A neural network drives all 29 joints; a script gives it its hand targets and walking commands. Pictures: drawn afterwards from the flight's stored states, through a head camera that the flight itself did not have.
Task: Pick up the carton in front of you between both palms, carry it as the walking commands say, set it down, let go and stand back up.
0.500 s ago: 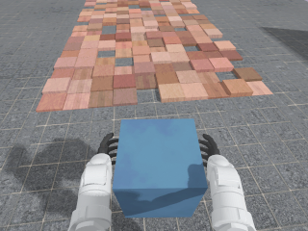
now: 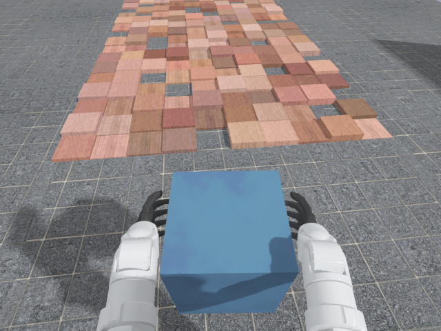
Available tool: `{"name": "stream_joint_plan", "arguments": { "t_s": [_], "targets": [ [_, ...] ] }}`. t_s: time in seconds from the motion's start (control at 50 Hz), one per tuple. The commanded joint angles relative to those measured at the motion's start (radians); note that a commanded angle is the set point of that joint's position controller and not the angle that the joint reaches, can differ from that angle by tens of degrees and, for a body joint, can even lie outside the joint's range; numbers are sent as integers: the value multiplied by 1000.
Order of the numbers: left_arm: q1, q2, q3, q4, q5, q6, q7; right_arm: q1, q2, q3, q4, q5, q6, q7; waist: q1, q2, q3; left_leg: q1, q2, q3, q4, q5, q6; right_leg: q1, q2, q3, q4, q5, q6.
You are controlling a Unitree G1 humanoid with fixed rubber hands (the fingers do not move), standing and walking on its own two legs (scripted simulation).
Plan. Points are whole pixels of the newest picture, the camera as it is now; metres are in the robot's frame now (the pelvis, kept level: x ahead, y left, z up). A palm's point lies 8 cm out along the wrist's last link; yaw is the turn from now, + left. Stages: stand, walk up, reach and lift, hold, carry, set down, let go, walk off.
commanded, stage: reach and lift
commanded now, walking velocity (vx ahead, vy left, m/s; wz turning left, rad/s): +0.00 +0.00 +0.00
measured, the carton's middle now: (226, 245) +0.30 +0.00 -0.04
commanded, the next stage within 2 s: hold in 0.26 s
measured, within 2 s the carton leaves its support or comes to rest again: neither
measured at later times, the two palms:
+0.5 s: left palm (143, 230) +0.28 +0.15 +0.05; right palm (310, 232) +0.28 -0.15 +0.05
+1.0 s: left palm (139, 218) +0.30 +0.16 +0.06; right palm (304, 217) +0.30 -0.14 +0.06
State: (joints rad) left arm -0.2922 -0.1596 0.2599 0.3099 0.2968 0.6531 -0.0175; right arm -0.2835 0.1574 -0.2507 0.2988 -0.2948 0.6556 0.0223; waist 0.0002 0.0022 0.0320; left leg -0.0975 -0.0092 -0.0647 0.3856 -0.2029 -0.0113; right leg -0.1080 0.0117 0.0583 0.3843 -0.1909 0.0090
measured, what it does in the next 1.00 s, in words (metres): stands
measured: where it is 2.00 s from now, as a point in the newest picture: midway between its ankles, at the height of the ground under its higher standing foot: (213, 276)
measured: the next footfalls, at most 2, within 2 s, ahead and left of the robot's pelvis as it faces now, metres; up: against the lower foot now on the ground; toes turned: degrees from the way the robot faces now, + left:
right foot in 1.24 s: +0.16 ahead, -0.10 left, +0.00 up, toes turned -10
left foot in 1.58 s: +0.42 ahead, +0.14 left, +0.00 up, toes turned +14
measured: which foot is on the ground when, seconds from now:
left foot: down 0.00-1.00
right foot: down 0.00-1.00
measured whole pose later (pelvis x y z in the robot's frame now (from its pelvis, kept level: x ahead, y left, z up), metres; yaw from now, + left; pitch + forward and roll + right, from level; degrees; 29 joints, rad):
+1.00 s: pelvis +0.01 +0.01 -0.01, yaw +2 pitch -1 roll +0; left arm -0.28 -0.15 0.20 0.14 0.25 0.82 0.01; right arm -0.26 0.14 -0.21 0.13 -0.22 0.81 0.00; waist -0.01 -0.02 -0.11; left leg -0.25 0.01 0.00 0.53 -0.34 -0.01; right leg -0.23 -0.01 0.03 0.49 -0.25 0.01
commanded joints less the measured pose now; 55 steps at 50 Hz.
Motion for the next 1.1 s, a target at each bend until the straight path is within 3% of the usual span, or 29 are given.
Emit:
{"name": "stream_joint_plan", "arguments": {
  "t_s": [0.0,0.24,0.34,0.48,0.8,0.82,0.86,0.88,0.92,0.94,0.98,1.0,1.02,1.04,1.06,1.08],
  "targets": [
    [-432,-920,-531,-37,-234,-22,-229,-432,933,526,-39,230,-23,217,1,-4,-281,58,-88,-6,-48,223,7,111,83,13,-39,233,1],
    [-423,-913,-554,-88,-252,7,-221,-428,916,549,-91,247,4,212,-2,1,-260,68,-86,-10,-58,214,4,117,86,12,-46,217,0],
    [-379,-908,-622,-184,-293,45,-210,-387,908,617,-190,287,41,205,-2,3,-306,115,-84,-18,-69,295,-3,162,86,18,-59,293,5],
    [-392,-859,-556,-145,-257,86,-207,-401,859,554,-151,257,81,204,-1,2,-147,51,-77,-5,-98,89,7,101,80,7,-84,88,-7],
    [-512,-886,-548,-86,-252,70,-226,-513,903,548,-90,252,70,213,-1,-4,-198,37,-77,2,-77,29,12,101,72,2,-67,36,-5],
    [-545,-889,-565,-94,-267,81,-223,-542,897,563,-95,268,77,209,0,-46,-260,-65,98,8,10,-66,17,-9,-114,7,-12,-95,-9],
    [-539,-883,-579,-124,-282,90,-217,-555,903,587,-131,298,85,204,4,-57,-256,-143,58,11,22,-396,12,-96,-117,61,-93,-499,-27],
    [-555,-887,-599,-152,-294,95,-212,-573,906,609,-154,315,92,201,4,-77,-238,-198,41,31,63,-449,4,-110,-133,90,-113,-588,-39],
    [-545,-878,-631,-188,-315,114,-198,-588,901,640,-192,342,110,195,11,-134,-262,-226,4,115,200,-242,-11,-94,-192,161,-138,-488,-77],
    [-520,-869,-651,-209,-324,130,-188,-580,896,666,-211,361,126,193,9,-143,-294,-199,2,133,189,-180,-10,-104,-208,171,-130,-421,-92],
    [-513,-850,-699,-273,-350,179,-171,-568,898,721,-249,408,171,188,3,-92,-339,-89,5,137,59,-207,6,-173,-170,87,-75,-432,-82],
    [-535,-846,-725,-312,-373,208,-166,-572,882,731,-274,426,198,183,0,-21,-326,-41,64,48,-21,-303,26,-247,-128,18,19,-445,-58],
    [-558,-838,-746,-343,-398,240,-161,-555,857,733,-289,436,228,176,-12,151,-301,15,204,-181,-130,-466,78,-380,-64,-81,221,-396,-15],
    [-573,-829,-762,-354,-424,274,-159,-536,833,728,-294,437,259,166,-24,258,-237,77,318,-377,-229,-517,142,-542,-14,-169,371,-320,11],
    [-584,-826,-790,-373,-457,307,-159,-511,803,729,-312,444,290,154,-27,235,-198,84,366,-438,-250,-438,193,-612,-57,-140,384,-306,2],
    [-578,-838,-817,-381,-498,336,-159,-512,789,744,-359,457,320,140,-25,184,-206,81,360,-388,-231,-309,205,-593,-74,-129,349,-301,-6]
  ]
}}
